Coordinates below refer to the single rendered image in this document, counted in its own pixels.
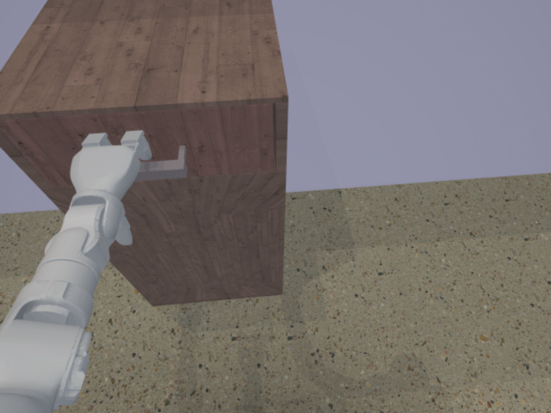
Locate drawer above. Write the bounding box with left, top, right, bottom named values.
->
left=0, top=103, right=274, bottom=187

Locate robot left forearm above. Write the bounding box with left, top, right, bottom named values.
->
left=0, top=190, right=122, bottom=341

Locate left robot hand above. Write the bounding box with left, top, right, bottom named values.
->
left=70, top=130, right=152, bottom=245

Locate robot left upper arm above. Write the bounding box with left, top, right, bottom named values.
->
left=0, top=319, right=92, bottom=413

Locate handle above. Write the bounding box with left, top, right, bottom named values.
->
left=134, top=145, right=188, bottom=182

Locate cabinet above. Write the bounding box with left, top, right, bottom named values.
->
left=0, top=0, right=288, bottom=306

